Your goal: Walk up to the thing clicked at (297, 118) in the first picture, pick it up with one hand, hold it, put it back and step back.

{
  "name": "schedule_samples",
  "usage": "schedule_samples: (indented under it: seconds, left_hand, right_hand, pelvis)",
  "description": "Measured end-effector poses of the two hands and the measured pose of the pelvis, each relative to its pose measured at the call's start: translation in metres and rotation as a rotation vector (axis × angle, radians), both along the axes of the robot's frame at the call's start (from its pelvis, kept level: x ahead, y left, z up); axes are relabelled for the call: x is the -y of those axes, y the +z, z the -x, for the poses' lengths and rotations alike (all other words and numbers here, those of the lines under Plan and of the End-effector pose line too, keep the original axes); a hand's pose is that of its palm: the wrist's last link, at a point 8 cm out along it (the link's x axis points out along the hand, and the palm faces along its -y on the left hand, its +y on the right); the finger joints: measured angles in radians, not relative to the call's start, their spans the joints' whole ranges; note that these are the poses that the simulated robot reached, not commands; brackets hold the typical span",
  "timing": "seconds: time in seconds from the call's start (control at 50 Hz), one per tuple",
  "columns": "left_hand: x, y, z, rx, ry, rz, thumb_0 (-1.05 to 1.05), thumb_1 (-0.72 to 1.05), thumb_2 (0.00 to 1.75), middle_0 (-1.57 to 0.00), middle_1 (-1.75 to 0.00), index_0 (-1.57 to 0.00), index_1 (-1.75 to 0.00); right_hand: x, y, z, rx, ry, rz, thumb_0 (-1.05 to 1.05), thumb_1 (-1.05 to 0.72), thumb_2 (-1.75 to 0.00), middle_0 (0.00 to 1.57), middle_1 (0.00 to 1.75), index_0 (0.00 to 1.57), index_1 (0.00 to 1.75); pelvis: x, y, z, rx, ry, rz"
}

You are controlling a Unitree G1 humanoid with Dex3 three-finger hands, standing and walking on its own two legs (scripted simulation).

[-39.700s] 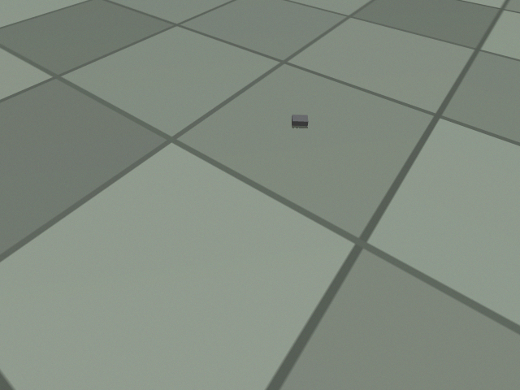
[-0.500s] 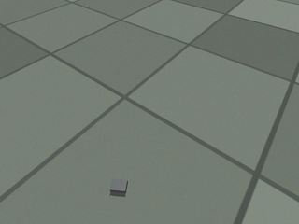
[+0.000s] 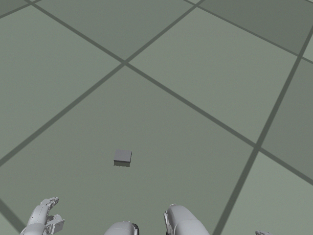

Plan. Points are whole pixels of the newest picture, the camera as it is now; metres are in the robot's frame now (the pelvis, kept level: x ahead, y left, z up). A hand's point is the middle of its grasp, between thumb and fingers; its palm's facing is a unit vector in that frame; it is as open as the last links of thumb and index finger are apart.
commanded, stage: step back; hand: left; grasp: from above
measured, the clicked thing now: (123, 156) +0.53 +0.15 -0.75
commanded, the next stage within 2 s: none
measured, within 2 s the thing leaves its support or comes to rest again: neither
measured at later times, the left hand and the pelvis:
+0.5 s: hand out of the picture +0.01 +0.26 -0.14, palm faces -0.03 -0.91 -0.41, open 7.4 cm; pelvis -0.10 +0.00 +0.00, yaw -3 degrees
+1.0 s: hand out of the picture -0.16 +0.30 -0.16, palm faces -0.06 -0.92 -0.39, open 7.4 cm; pelvis -0.27 +0.02 -0.01, yaw -5 degrees
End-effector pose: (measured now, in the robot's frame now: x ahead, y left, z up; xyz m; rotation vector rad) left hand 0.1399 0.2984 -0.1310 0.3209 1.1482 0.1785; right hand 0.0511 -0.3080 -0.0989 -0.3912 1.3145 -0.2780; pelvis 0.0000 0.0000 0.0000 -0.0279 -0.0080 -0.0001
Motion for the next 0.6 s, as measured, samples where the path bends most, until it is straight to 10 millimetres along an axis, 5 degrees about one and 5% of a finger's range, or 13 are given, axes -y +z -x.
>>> schedule_samples:
  seconds: [0.28, 0.42, 0.6]
  left_hand:
    - [-0.008, 0.012, 0.084, -0.064, -0.041, -0.074, 0.01, 0.90, 0.90, -0.20, -0.30, -0.21, -0.30]
    - [-0.005, 0.031, 0.126, -0.010, -0.020, -0.087, 0.01, 0.90, 0.90, -0.20, -0.30, -0.21, -0.30]
    - [-0.010, 0.030, 0.150, 0.074, -0.035, -0.060, 0.01, 0.90, 0.90, -0.20, -0.30, -0.21, -0.30]
  right_hand:
    - [-0.010, -0.028, 0.014, 0.210, -0.029, -0.081, 0.01, -0.91, -0.90, 0.21, 0.30, 0.20, 0.30]
    - [-0.001, -0.023, 0.047, 0.181, -0.010, -0.101, 0.01, -0.91, -0.90, 0.21, 0.30, 0.20, 0.30]
    - [0.004, -0.017, 0.111, 0.096, 0.036, -0.016, 0.01, -0.91, -0.90, 0.20, 0.30, 0.20, 0.30]
  pelvis:
    - [-0.005, -0.014, 0.052, 0.055, -0.081, -0.029]
    - [0.005, -0.005, 0.084, 0.056, -0.068, -0.058]
    - [-0.012, -0.006, 0.136, 0.017, -0.011, -0.041]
